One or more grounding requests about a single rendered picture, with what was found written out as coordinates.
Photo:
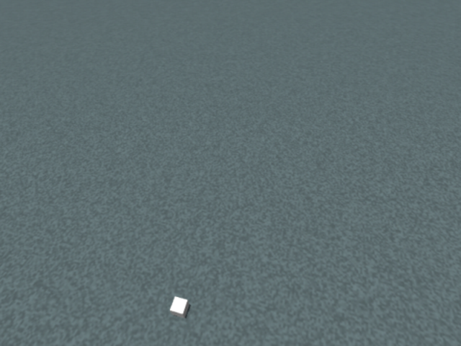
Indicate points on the cube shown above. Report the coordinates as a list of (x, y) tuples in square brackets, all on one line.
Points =
[(179, 307)]

